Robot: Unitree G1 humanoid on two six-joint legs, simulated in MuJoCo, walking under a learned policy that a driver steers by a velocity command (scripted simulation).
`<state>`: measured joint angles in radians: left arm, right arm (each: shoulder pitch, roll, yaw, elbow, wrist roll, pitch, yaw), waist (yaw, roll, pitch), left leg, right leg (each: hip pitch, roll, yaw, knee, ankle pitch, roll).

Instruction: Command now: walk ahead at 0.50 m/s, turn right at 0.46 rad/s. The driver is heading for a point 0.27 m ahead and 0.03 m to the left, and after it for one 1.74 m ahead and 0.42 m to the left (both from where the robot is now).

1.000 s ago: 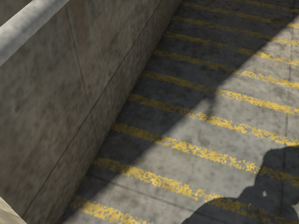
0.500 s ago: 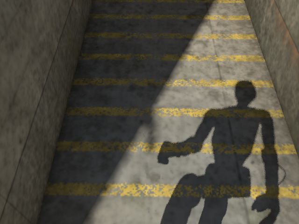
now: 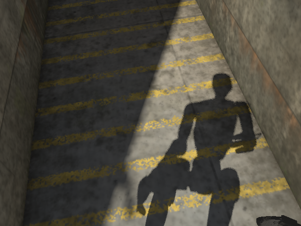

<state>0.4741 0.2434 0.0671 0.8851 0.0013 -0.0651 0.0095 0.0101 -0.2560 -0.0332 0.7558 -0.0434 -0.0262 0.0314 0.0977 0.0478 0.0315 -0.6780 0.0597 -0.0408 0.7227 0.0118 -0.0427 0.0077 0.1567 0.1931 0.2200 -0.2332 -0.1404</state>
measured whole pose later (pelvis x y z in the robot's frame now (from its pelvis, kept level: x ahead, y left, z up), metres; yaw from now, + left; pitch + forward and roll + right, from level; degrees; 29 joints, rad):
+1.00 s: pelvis +0.25 -0.01 +0.00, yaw -3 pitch -1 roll +1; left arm 0.24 0.17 0.00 1.03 0.00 -0.03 0.05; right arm 0.21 -0.20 -0.01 1.11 -0.01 -0.03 -0.05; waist -0.01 0.01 0.03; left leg -0.09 -0.01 -0.01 0.31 -0.20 0.00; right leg -0.13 0.02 -0.02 0.37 -0.22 -0.04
